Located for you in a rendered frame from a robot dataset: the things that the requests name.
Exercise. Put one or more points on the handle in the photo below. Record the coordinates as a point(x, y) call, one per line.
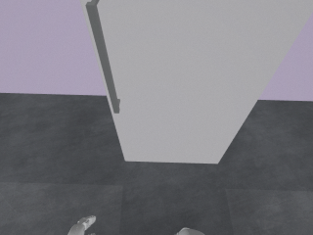
point(94, 18)

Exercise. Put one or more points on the left robot hand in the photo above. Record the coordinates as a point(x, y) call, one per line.
point(82, 225)

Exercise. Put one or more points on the fridge door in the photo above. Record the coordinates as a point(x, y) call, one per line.
point(189, 72)

